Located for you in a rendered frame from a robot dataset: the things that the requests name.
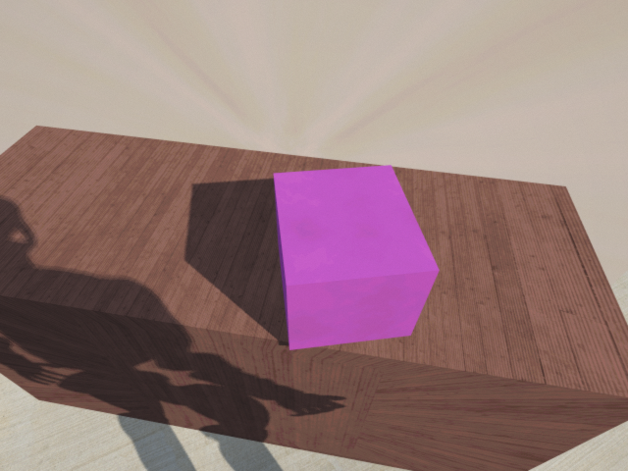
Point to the carton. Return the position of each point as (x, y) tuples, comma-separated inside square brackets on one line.
[(355, 264)]

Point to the pedestal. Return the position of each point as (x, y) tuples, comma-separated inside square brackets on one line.
[(141, 277)]

